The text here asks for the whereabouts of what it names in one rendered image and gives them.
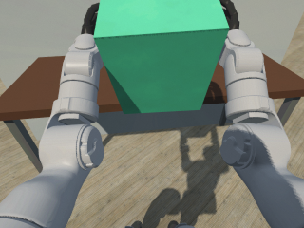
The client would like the robot left upper arm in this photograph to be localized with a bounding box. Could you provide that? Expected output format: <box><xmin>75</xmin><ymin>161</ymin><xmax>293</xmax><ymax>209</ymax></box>
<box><xmin>0</xmin><ymin>123</ymin><xmax>105</xmax><ymax>228</ymax></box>

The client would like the robot right upper arm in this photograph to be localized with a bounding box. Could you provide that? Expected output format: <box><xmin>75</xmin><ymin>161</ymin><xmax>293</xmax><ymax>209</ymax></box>
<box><xmin>219</xmin><ymin>123</ymin><xmax>304</xmax><ymax>228</ymax></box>

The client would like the table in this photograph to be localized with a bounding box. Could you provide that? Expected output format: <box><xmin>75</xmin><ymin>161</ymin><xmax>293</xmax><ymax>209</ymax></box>
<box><xmin>0</xmin><ymin>53</ymin><xmax>304</xmax><ymax>173</ymax></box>

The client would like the left robot hand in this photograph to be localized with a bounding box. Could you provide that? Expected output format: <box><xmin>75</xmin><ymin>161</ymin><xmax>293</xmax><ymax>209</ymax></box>
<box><xmin>81</xmin><ymin>3</ymin><xmax>100</xmax><ymax>35</ymax></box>

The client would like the left robot forearm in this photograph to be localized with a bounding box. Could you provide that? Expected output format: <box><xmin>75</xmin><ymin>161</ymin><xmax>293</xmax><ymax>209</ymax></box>
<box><xmin>38</xmin><ymin>33</ymin><xmax>104</xmax><ymax>159</ymax></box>

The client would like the right robot forearm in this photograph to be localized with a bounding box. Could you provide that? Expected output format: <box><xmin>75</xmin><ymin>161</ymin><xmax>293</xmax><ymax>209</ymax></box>
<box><xmin>218</xmin><ymin>29</ymin><xmax>287</xmax><ymax>135</ymax></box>

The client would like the carton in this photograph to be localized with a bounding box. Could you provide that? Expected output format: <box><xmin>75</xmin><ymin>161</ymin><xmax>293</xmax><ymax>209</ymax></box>
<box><xmin>93</xmin><ymin>0</ymin><xmax>230</xmax><ymax>114</ymax></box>

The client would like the right robot hand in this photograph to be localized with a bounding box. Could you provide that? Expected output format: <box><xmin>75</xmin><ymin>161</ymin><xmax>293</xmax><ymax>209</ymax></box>
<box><xmin>219</xmin><ymin>0</ymin><xmax>240</xmax><ymax>31</ymax></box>

